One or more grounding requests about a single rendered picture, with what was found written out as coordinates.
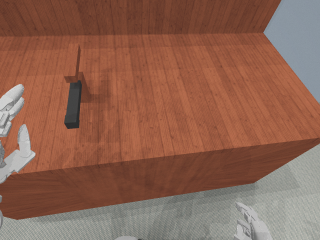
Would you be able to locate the robot right hand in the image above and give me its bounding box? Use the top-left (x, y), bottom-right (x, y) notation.
top-left (234, 202), bottom-right (273, 240)

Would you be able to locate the tap lever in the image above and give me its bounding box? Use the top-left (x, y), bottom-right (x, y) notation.
top-left (64, 80), bottom-right (82, 129)

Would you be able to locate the robot left hand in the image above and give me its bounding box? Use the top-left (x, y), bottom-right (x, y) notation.
top-left (0, 84), bottom-right (36, 184)

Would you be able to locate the counter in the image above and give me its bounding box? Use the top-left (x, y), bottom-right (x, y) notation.
top-left (0, 0), bottom-right (320, 220)

